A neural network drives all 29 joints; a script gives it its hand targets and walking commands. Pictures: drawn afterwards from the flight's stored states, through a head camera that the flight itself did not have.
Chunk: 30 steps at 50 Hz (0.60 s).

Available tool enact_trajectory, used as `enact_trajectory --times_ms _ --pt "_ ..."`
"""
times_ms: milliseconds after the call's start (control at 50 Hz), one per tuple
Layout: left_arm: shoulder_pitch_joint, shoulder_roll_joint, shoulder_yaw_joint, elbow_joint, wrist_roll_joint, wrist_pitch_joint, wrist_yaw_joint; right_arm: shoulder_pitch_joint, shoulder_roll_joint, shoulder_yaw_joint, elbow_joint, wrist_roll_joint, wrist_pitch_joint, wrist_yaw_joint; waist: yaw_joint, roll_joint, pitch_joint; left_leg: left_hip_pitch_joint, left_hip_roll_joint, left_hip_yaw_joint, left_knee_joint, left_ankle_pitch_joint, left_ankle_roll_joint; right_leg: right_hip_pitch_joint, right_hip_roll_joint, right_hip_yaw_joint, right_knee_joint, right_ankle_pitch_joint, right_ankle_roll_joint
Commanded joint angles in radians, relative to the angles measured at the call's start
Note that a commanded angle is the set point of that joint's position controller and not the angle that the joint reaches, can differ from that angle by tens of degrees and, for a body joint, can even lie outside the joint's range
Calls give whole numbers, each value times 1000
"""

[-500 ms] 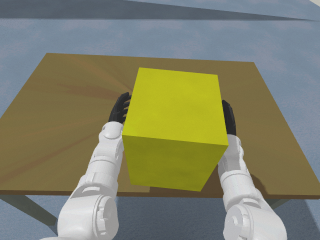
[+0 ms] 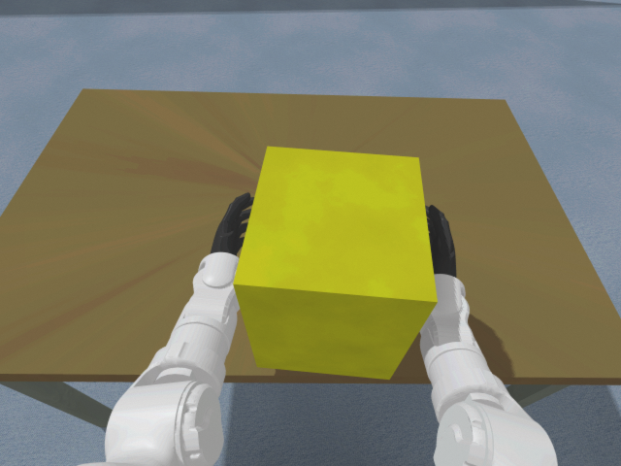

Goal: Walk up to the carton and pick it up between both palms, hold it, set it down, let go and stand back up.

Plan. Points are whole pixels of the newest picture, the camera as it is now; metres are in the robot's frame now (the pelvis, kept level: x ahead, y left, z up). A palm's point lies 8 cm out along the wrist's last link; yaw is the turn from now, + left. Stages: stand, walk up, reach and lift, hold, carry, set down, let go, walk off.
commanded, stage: set down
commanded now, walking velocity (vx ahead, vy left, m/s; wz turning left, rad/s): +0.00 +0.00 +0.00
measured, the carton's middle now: (332, 269) +0.37 -0.05 +0.01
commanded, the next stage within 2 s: none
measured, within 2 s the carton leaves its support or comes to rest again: rests again in 0.60 s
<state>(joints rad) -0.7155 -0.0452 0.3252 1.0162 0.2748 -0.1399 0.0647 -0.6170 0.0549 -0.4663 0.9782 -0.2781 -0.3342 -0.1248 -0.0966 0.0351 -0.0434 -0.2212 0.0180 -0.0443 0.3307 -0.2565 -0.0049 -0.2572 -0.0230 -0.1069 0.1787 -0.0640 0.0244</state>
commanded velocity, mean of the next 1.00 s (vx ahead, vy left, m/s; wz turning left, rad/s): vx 0.00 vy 0.00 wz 0.00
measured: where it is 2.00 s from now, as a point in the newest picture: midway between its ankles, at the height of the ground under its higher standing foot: outside the picture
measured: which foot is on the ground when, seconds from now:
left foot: down 0.00-1.00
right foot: down 0.00-1.00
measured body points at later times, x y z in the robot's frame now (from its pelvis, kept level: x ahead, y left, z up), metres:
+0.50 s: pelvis -0.02 +0.00 +0.00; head +0.06 -0.01 +0.44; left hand +0.41 +0.08 +0.01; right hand +0.36 -0.21 +0.01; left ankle -0.07 +0.11 -0.75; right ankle +0.00 -0.14 -0.75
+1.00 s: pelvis -0.01 +0.00 +0.00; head +0.08 -0.01 +0.44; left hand +0.41 +0.08 +0.00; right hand +0.36 -0.21 +0.00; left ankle -0.07 +0.11 -0.75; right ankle +0.00 -0.14 -0.75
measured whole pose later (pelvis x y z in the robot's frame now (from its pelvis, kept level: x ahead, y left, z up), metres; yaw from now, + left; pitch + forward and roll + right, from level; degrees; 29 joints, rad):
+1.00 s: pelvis -0.01 +0.00 +0.00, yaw -1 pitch +14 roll -1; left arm -0.78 -0.05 0.44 1.22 0.32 -0.39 0.08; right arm -0.66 0.05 -0.61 1.09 -0.41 -0.51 -0.11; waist -0.09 0.05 -0.06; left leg -0.38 0.01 -0.02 0.37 -0.25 0.00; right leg -0.43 -0.03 -0.09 0.23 -0.06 0.02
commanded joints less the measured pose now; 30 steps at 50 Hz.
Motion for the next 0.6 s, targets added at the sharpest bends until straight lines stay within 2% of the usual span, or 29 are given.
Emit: enact_trajectory --times_ms 0,340,460,580 --pt "-610 -576 -263 -60 28 -113 -121 -593 567 314 -33 -88 -81 128 -22 6 -556 -79 -29 86 1 500 -87 494 45 -19 173 579 -14" --pt "-672 -518 -153 86 61 -207 -107 -618 539 187 48 -179 -113 154 -7 -10 -552 -160 -29 97 -17 331 -71 418 39 -4 172 410 -20" --pt "-670 -497 -120 124 74 -233 -113 -607 546 166 64 -208 -122 160 -6 -21 -555 -208 -34 100 -28 278 -59 431 30 4 182 411 -14" --pt "-660 -490 -110 141 81 -264 -114 -587 556 162 82 -226 -143 160 -10 -18 -582 -233 -37 100 -21 289 -56 437 25 8 197 460 -10"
